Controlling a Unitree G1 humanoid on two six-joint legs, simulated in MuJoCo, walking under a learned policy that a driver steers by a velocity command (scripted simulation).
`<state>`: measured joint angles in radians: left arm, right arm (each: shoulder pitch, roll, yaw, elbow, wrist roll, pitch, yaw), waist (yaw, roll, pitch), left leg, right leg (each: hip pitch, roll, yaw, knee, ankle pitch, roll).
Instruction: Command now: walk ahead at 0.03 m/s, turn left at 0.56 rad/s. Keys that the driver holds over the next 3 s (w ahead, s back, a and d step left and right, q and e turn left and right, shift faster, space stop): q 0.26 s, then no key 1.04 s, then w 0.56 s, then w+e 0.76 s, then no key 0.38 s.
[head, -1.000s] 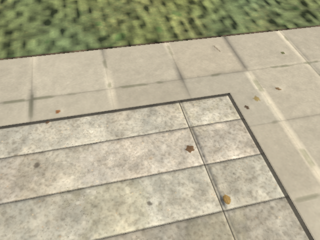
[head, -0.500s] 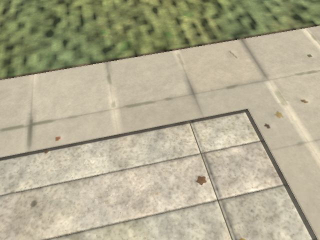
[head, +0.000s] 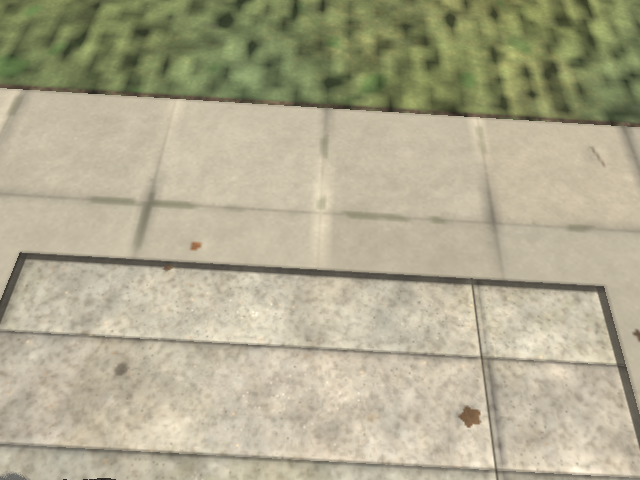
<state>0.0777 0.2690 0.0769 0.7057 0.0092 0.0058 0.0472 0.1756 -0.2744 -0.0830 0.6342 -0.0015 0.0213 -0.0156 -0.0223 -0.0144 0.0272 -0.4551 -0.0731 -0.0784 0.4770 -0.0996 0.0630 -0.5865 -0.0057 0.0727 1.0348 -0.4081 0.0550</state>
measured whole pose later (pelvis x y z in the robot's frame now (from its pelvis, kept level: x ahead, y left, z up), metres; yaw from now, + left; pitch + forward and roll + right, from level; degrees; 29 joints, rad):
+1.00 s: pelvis +0.00 -0.01 +0.00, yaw +16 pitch -1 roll +0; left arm 0.23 0.25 0.05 0.84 0.02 -0.01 0.03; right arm 0.20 -0.19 -0.03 0.68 -0.02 0.02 -0.01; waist 0.03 0.00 0.02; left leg -0.22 -0.02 -0.04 0.55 -0.31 0.02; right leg -0.23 -0.07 -0.03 0.52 -0.27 0.06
